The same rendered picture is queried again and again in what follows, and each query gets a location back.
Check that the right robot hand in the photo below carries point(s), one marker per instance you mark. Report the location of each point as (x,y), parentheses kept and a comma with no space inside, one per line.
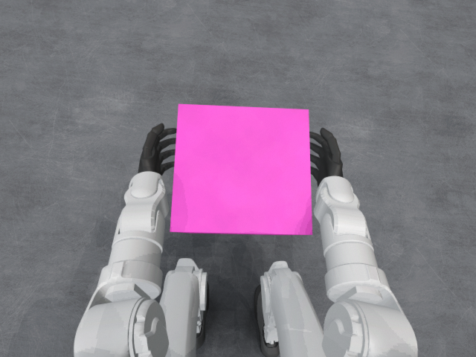
(329,163)

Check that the robot right forearm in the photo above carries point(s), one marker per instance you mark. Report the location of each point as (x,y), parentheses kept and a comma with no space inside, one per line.
(352,270)

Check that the robot right upper arm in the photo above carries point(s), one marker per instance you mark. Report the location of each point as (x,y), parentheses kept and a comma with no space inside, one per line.
(354,328)

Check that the robot left upper arm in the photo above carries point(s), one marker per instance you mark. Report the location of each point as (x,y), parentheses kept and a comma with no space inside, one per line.
(126,328)

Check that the right robot shin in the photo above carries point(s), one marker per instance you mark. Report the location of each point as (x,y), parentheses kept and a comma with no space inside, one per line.
(270,326)

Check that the left robot thigh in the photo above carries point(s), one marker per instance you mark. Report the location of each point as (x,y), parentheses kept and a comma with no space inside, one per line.
(183,299)

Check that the left robot hand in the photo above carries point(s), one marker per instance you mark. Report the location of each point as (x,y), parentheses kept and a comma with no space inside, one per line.
(151,158)

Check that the carton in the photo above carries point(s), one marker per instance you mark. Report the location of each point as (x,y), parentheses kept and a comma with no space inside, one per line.
(242,170)

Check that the robot left forearm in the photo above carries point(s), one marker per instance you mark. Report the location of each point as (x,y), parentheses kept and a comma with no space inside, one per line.
(134,264)

